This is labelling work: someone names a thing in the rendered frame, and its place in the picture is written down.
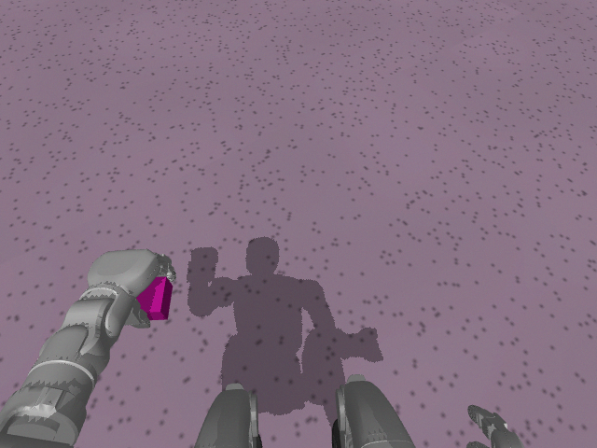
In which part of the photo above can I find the left robot arm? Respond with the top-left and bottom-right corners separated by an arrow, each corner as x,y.
0,284 -> 132,448

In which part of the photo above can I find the left robot hand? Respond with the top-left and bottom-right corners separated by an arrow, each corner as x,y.
87,249 -> 176,329

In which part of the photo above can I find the small box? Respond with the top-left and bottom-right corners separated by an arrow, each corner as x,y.
136,276 -> 173,320

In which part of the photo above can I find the right robot hand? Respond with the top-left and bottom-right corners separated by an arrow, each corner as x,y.
466,405 -> 524,448

